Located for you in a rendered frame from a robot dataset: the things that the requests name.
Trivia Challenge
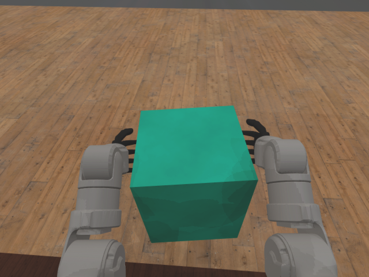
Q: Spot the robot left upper arm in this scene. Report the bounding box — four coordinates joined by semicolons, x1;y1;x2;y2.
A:
58;239;126;277

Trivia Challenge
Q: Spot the right robot forearm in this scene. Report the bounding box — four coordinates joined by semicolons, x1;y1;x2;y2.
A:
254;136;338;275

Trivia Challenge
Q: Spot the carton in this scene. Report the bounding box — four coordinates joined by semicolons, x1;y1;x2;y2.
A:
130;106;258;243

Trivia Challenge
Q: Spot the robot right upper arm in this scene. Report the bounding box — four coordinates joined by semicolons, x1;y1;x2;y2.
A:
264;233;337;277

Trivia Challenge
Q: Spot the left robot forearm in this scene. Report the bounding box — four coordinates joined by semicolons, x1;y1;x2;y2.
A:
57;143;129;277

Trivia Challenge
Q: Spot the right robot hand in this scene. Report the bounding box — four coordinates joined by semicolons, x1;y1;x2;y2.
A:
242;119;270;164

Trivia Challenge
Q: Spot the left robot hand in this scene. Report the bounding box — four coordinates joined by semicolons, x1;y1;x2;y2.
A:
112;128;137;173

